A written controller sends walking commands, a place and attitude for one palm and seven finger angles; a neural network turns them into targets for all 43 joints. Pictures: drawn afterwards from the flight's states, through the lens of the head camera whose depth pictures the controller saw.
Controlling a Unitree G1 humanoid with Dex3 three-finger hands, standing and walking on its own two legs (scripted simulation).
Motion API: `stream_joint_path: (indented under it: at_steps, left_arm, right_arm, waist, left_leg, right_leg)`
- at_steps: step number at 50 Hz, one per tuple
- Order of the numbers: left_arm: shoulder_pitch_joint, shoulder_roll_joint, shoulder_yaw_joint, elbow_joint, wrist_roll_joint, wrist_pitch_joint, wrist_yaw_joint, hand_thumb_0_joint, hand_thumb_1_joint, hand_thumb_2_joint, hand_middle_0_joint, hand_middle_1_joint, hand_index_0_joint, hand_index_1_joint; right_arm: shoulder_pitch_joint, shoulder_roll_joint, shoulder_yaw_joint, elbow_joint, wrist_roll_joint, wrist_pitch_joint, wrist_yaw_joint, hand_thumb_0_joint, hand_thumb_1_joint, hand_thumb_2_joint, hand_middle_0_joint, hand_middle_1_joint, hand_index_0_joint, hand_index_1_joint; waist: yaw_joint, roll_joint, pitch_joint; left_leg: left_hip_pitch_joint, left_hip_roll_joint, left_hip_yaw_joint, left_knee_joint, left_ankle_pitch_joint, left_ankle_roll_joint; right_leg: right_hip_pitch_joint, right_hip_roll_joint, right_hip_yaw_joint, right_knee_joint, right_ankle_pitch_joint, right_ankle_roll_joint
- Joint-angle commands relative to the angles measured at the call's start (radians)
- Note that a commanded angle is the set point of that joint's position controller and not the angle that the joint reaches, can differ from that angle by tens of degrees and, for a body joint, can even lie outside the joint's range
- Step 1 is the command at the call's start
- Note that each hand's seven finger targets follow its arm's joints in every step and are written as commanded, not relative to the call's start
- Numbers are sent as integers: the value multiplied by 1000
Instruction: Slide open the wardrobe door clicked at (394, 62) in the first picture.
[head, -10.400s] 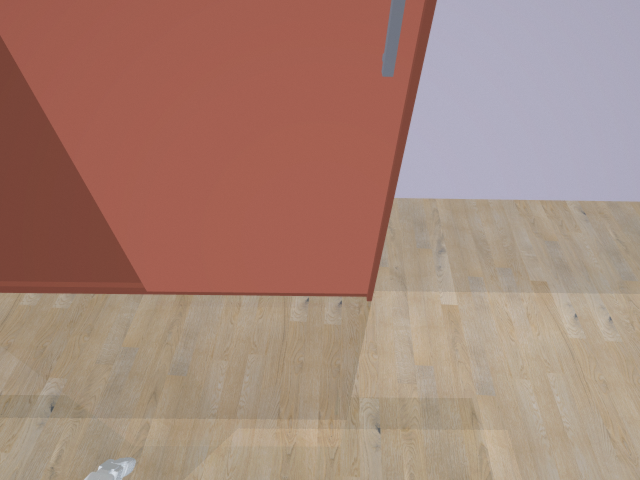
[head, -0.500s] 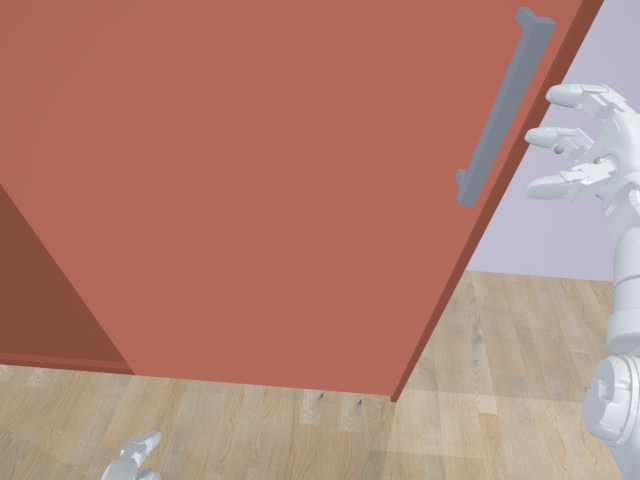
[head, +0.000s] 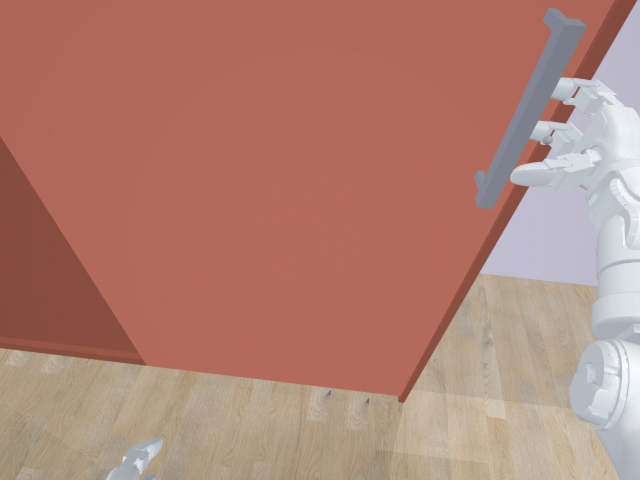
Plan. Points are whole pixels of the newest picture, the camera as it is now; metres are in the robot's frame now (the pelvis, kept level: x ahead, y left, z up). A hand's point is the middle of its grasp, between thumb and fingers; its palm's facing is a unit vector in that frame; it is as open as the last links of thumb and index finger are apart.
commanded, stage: feel for the door with the fingertips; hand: right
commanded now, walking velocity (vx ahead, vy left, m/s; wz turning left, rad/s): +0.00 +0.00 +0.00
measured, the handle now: (515, 120) +0.50 -0.17 +0.24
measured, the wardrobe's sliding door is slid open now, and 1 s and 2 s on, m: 0.00 0.00 0.00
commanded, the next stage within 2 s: slide the fingers in behind the handle in 0.24 s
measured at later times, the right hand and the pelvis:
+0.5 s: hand (553, 139) +0.46 -0.21 +0.24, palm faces +0.02 +1.00 +0.00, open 13.6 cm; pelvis +0.00 +0.00 +0.00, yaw -1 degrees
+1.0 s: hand (538, 143) +0.44 -0.18 +0.24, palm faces +0.01 +1.00 +0.00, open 14.0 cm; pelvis +0.01 -0.01 +0.00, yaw +0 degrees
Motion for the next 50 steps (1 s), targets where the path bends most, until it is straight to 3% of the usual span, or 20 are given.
stream_joint_path:
  at_steps: [1,3,4,5,10,11,12,13,14,17,18,27,29,35,37,40,41,43,45,50]
  left_arm:
    - [-28,145,55,-124,1,-43,7,0,900,900,-200,-300,-200,-300]
    - [-23,145,57,-118,-3,-40,9,0,900,900,-200,-300,-200,-300]
    - [-21,145,57,-115,-4,-42,10,0,900,900,-200,-300,-200,-300]
    - [-15,146,58,-114,-1,-42,10,0,900,900,-200,-300,-200,-300]
    - [5,148,59,-96,4,-53,16,0,900,900,-200,-300,-200,-300]
    - [11,152,60,-91,4,-56,15,0,900,900,-200,-300,-200,-300]
    - [15,155,59,-87,4,-52,15,0,900,900,-200,-300,-200,-300]
    - [16,151,56,-85,3,-54,15,0,900,900,-200,-300,-200,-300]
    - [22,153,58,-79,3,-60,15,0,900,900,-200,-300,-200,-300]
    - [38,158,58,-70,6,-61,15,0,900,900,-200,-300,-200,-300]
    - [43,157,58,-65,6,-64,15,0,900,900,-200,-300,-200,-300]
    - [31,154,57,-93,4,-70,7,0,900,900,-200,-300,-200,-300]
    - [26,151,58,-91,2,-75,7,0,900,900,-200,-300,-200,-300]
    - [-3,147,58,-114,2,-71,1,0,900,900,-200,-300,-200,-300]
    - [-19,139,55,-126,3,-75,-4,0,900,900,-200,-300,-200,-300]
    - [-29,138,58,-130,6,-70,-4,0,900,900,-200,-300,-200,-300]
    - [-39,136,56,-133,4,-69,-6,0,900,900,-200,-300,-200,-300]
    - [-51,128,54,-132,3,-68,-9,0,900,900,-200,-300,-200,-300]
    - [-59,129,56,-137,6,-60,-10,0,900,900,-200,-300,-200,-300]
    - [-90,122,54,-144,3,-34,-14,0,900,900,-200,-300,-200,-300]
  right_arm:
    - [-502,-288,-55,-195,19,-74,13,0,500,-300,300,1200,300,1200]
    - [-515,-267,-25,-168,13,-70,19,0,500,-300,300,1200,300,1200]
    - [-544,-255,-11,-169,12,-73,19,0,500,-300,300,1200,300,1200]
    - [-551,-236,8,-167,16,-77,20,0,500,-300,300,1200,300,1200]
    - [-630,-238,11,-158,24,-103,18,0,500,-300,300,1200,300,1200]
    - [-603,-275,-29,-125,21,-104,16,0,500,-300,300,1200,300,1200]
    - [-606,-303,-44,-108,16,-106,13,0,500,-300,300,1200,300,1200]
    - [-639,-254,0,-91,14,-108,16,0,500,-300,300,1200,300,1200]
    - [-669,-245,11,-87,14,-114,17,0,500,-300,300,1200,300,1200]
    - [-661,-286,-18,-32,5,-126,15,0,500,-300,300,1200,300,1200]
    - [-697,-261,7,-25,5,-131,18,0,500,-300,300,1200,300,1200]
    - [-599,-261,-13,-78,15,-159,31,0,500,-300,300,1200,300,1200]
    - [-599,-220,15,-91,21,-147,32,0,500,-300,300,1200,300,1200]
    - [-508,-244,-22,-193,29,-109,11,0,500,-300,300,1200,300,1200]
    - [-526,-218,-9,-276,26,-103,1,0,500,-300,300,1200,300,1200]
    - [-504,-222,-22,-319,32,-86,-16,0,500,-300,300,1200,300,1200]
    - [-503,-232,-35,-342,29,-80,-20,0,500,-300,300,1200,300,1200]
    - [-501,-178,-1,-348,30,-58,-28,0,500,-300,300,1200,300,1200]
    - [-464,-192,-13,-375,26,-45,-36,0,500,-300,300,1200,300,1200]
    - [-394,-143,7,-377,32,10,-44,0,500,-300,300,1200,300,1200]
  waist:
    - [-11,24,-303]
    - [4,42,-272]
    - [9,9,-264]
    - [15,31,-263]
    - [29,2,-291]
    - [19,36,-297]
    - [16,26,-303]
    - [31,19,-281]
    - [39,23,-275]
    - [33,20,-286]
    - [47,22,-274]
    - [12,13,-298]
    - [20,24,-273]
    - [-11,21,-295]
    - [-12,-24,-319]
    - [-19,20,-328]
    - [-23,-4,-336]
    - [-15,0,-319]
    - [-29,2,-335]
    - [-32,46,-301]
  left_leg:
    - [152,-2,-34,-9,331,30]
    - [130,-2,-30,-13,312,28]
    - [112,-2,-32,-16,295,29]
    - [114,-1,-26,-18,290,30]
    - [98,-3,-28,-18,277,31]
    - [99,-9,-30,-16,281,29]
    - [109,-6,-34,-14,286,29]
    - [89,-4,-31,-16,272,27]
    - [73,-6,-29,-17,257,27]
    - [79,-5,-34,-16,254,27]
    - [65,-4,-33,-18,252,25]
    - [81,-9,-27,-8,232,32]
    - [60,-10,-23,-9,224,31]
    - [104,-9,-20,-8,231,35]
    - [102,-11,-20,1,268,36]
    - [129,-13,-16,3,297,35]
    - [130,-14,-19,7,315,36]
    - [111,-14,-17,5,313,34]
    - [138,-12,-15,9,339,36]
    - [138,-12,-13,9,364,34]
  right_leg:
    - [64,1,41,-29,316,-25]
    - [51,-2,42,-32,297,-24]
    - [55,-1,42,-31,284,-23]
    - [60,-3,47,-31,289,-24]
    - [82,1,53,-22,290,-22]
    - [74,0,57,-23,290,-23]
    - [62,0,53,-24,289,-22]
    - [57,1,52,-27,272,-21]
    - [59,0,56,-25,259,-20]
    - [46,1,55,-24,258,-21]
    - [45,1,54,-22,251,-21]
    - [58,-6,65,-32,263,-16]
    - [62,-11,67,-32,258,-15]
    - [64,-9,64,-34,282,-16]
    - [95,-10,65,-32,326,-11]
    - [99,-12,64,-27,363,-13]
    - [109,-11,63,-24,381,-11]
    - [115,-11,61,-22,380,-9]
    - [118,-10,58,-20,412,-9]
    - [109,-10,53,-17,430,-10]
